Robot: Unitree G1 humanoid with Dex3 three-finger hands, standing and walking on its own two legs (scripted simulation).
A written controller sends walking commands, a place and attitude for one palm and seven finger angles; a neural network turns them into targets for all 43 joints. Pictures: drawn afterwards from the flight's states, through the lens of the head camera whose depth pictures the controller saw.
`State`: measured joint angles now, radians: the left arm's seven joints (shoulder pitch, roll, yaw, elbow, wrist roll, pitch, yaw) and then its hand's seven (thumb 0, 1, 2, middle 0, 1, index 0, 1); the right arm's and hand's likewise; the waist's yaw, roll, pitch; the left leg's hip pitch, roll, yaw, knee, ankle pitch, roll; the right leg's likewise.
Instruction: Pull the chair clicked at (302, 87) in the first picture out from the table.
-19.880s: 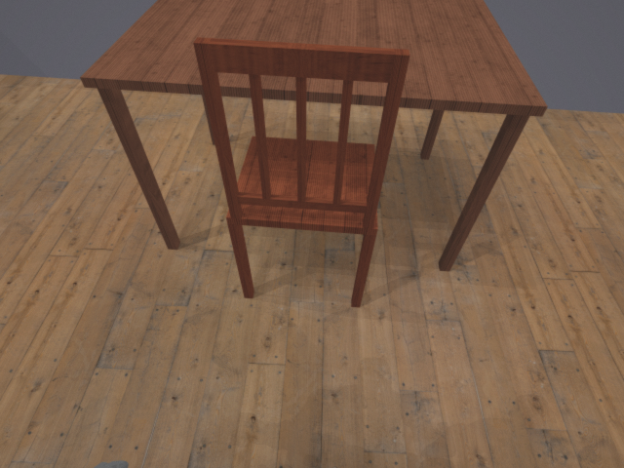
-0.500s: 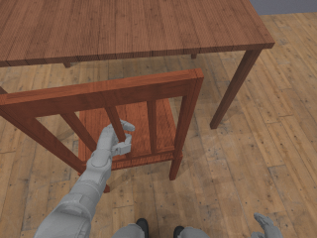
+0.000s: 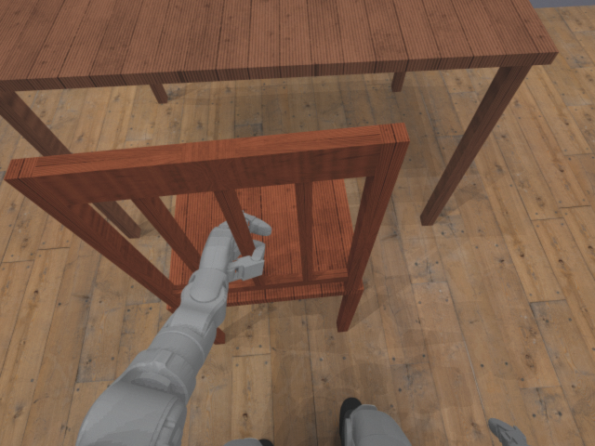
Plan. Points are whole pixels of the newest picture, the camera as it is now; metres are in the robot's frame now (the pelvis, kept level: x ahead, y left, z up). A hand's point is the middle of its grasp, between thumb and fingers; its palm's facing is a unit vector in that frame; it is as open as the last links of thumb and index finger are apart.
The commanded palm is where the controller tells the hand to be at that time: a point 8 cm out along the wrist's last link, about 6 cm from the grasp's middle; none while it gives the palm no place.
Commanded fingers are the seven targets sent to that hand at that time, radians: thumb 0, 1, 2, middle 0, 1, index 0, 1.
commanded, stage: step backward, pulling the chair out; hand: left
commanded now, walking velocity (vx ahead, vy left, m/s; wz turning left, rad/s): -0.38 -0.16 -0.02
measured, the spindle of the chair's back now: (245, 244) +0.40 +0.08 -0.06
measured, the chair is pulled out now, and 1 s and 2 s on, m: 0.19 0.38 0.49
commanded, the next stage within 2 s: none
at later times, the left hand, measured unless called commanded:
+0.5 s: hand (251, 308) +0.30 +0.07 -0.06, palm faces -0.08 -0.98 -0.17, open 5.3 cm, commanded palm +0.28 +0.12 -0.05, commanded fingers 0.00 0.90 0.90 -0.50 -1.45 -0.50 -1.45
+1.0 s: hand (237, 397) +0.18 +0.08 -0.06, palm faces -0.14 -0.98 -0.17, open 5.3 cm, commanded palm +0.20 +0.14 -0.05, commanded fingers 0.00 0.90 0.90 -0.50 -1.45 -0.50 -1.45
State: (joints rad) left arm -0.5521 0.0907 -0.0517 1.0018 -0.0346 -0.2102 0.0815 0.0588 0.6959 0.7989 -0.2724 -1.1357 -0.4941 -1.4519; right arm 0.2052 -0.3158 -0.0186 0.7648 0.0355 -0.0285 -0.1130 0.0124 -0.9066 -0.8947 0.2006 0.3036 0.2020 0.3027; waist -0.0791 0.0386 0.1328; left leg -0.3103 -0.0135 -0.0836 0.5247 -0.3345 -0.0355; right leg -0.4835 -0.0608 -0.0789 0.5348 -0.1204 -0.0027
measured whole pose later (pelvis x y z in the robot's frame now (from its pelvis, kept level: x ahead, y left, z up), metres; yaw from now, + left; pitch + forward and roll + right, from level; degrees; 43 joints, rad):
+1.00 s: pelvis -0.16 +0.01 -0.01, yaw +0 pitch +2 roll +1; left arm -0.46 0.09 -0.08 0.96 -0.04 -0.22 0.07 0.04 0.70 0.81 -0.27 -1.16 -0.48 -1.45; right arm 0.23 -0.18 0.01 0.71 0.03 0.05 -0.10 0.01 -0.91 -0.89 0.20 0.30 0.20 0.30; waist -0.04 0.04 0.14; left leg -0.28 0.07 0.02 0.62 -0.37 -0.07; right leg -0.49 -0.05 -0.06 0.57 -0.11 -0.02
